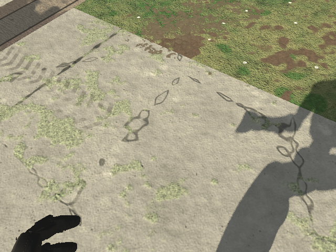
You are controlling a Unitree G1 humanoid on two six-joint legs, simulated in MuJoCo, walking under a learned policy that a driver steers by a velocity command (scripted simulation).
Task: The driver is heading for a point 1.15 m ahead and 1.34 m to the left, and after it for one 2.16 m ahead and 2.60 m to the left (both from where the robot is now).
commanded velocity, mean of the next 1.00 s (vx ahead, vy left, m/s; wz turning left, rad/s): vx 0.76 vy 0.00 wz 0.66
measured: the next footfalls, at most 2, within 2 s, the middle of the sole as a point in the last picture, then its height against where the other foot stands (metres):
left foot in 0.46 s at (138, 215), level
right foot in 0.86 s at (137, 139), level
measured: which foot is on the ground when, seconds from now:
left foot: up 0.00-0.44, down 0.46-0.84, up 0.86-1.00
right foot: down 0.00-0.44, up 0.46-0.84, down 0.86-1.00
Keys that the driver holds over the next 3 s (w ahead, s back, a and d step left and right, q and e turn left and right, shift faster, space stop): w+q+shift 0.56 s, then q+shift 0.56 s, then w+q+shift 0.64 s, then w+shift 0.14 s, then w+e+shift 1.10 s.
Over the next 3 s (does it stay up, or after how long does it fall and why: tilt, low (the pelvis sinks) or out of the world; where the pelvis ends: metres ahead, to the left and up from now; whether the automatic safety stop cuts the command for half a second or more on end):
stays up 0.99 1.45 0.03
